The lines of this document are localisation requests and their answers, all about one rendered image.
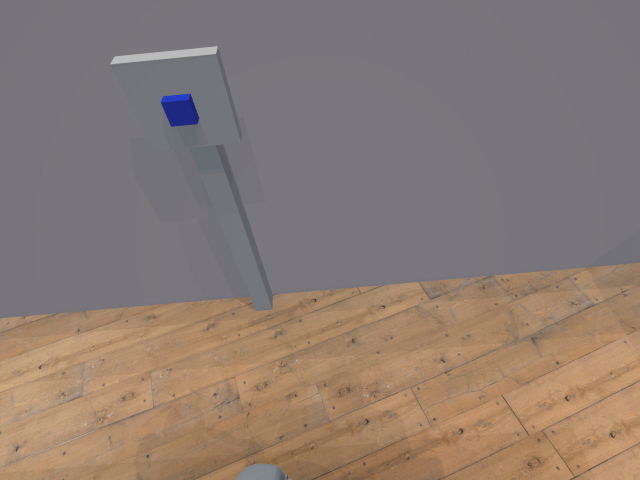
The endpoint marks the panel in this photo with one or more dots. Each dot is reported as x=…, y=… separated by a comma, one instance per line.
x=145, y=79

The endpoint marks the button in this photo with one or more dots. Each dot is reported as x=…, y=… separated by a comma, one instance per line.
x=180, y=110

